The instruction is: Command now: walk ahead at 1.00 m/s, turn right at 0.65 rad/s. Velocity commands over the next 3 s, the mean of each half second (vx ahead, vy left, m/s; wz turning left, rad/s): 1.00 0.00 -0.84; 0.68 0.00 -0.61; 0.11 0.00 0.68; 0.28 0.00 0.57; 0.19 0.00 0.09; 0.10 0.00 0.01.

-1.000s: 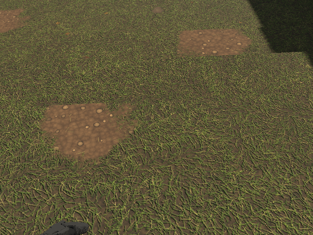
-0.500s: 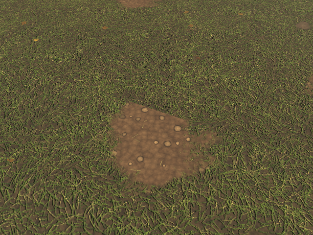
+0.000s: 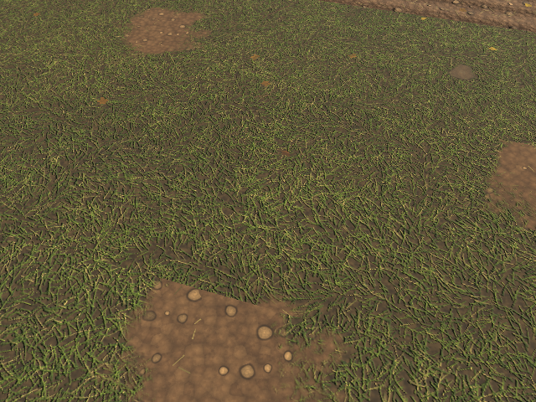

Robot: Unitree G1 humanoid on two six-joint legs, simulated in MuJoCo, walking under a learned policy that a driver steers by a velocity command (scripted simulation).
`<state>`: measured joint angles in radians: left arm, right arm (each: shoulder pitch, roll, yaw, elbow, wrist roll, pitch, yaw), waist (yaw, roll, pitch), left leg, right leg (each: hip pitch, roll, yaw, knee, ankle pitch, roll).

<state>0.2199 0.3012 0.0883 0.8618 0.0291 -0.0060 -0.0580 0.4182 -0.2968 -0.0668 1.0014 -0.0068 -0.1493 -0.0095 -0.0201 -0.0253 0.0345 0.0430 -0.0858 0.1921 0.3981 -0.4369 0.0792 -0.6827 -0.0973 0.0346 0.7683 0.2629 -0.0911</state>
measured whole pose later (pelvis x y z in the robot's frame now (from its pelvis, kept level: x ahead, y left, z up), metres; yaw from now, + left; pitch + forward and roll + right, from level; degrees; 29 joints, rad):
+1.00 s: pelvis +0.84 -0.24 -0.30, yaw -41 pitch +0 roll +7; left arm 0.03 0.27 -0.01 0.73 0.10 -0.06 -0.08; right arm 0.63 -0.25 0.01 0.96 -0.07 -0.10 0.03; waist -0.16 -0.11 0.03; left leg 0.07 0.00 0.13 1.01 -0.85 -0.08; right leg -0.43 -0.11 0.01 0.32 0.57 -0.04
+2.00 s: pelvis +1.11 -0.35 -0.36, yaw -2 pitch +2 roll -1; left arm 0.35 0.26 0.00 0.77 0.06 -0.13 -0.03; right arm 0.25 -0.26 -0.02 0.72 -0.06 -0.07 0.05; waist 0.02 0.01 -0.03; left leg -0.40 -0.15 -0.27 0.82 -0.43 0.06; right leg -0.27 0.04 -0.02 0.56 -0.32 -0.06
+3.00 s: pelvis +1.28 -0.36 -0.36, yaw -4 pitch -1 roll +1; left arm 0.33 0.35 0.03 0.75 0.04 -0.08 -0.03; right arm 0.14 -0.34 -0.05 0.82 -0.05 -0.07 0.03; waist 0.02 -0.01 0.03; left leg -0.32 -0.01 0.04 0.62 -0.34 0.05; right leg -0.03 -0.04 -0.03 0.49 -0.46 -0.05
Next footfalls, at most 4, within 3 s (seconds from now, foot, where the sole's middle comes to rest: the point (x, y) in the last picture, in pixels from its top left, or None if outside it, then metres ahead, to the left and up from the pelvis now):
0.20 right None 0.33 -0.06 -0.94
0.50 left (264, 345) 0.73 0.04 -0.94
1.00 right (397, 319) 0.90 -0.42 -1.13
1.34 left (338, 263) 1.14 -0.25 -1.13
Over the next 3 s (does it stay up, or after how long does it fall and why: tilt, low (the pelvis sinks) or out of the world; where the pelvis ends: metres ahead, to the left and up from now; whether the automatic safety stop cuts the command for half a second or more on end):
stays up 1.28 -0.36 -0.36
